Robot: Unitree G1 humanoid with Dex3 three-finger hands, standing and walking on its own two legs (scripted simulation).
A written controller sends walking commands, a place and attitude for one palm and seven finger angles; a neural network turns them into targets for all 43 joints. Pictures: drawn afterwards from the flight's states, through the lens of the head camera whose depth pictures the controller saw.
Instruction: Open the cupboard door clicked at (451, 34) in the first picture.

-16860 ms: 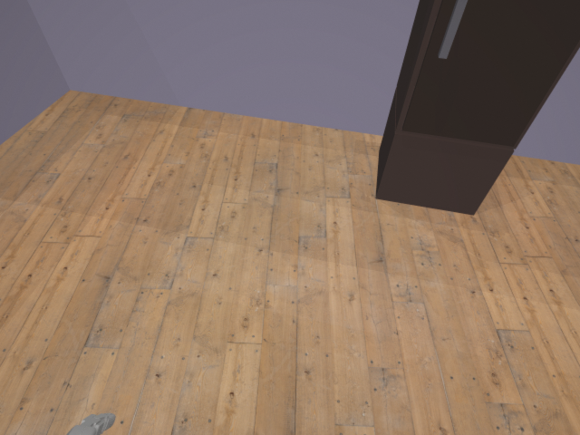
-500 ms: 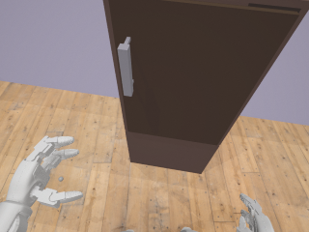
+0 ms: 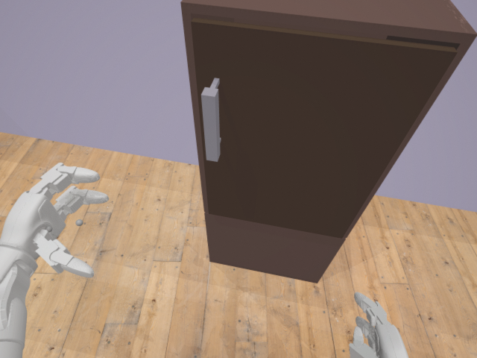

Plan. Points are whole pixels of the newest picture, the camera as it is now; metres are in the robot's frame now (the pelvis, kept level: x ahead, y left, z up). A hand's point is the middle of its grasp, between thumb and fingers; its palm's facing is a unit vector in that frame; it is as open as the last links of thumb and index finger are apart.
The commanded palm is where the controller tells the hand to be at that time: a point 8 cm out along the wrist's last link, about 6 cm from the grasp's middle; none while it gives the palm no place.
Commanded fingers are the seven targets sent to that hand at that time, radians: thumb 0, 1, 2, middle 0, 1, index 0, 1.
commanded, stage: raise the hand with hooked fingers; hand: left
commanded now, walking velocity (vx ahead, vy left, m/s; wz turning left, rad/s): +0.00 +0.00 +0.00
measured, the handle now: (214, 121) +0.55 +0.10 +0.09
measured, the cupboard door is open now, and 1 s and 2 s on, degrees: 0 0 0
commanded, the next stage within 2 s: move the hooked fingers beside the handle in 0.58 s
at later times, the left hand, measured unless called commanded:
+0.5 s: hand (86, 209) +0.29 +0.26 +0.11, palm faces -0.07 -1.00 -0.06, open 14.0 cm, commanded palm +0.27 +0.31 +0.11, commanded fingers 0.00 -0.50 0.30 -0.30 -1.20 -0.30 -1.20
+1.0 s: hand (109, 193) +0.33 +0.23 +0.11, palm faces -0.10 -0.99 -0.04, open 14.0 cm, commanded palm +0.31 +0.29 +0.11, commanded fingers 0.00 -0.50 0.30 -0.30 -1.20 -0.30 -1.20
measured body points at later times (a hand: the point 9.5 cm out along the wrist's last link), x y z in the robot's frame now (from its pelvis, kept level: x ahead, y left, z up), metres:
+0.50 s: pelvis +0.00 -0.01 +0.01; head +0.02 -0.01 +0.46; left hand +0.29 +0.31 +0.12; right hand +0.15 -0.26 -0.07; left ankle -0.02 +0.08 -0.71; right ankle +0.03 -0.12 -0.71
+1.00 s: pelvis -0.01 -0.02 +0.00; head +0.02 -0.02 +0.45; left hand +0.32 +0.29 +0.12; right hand +0.14 -0.28 -0.08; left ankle -0.02 +0.08 -0.71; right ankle +0.03 -0.12 -0.71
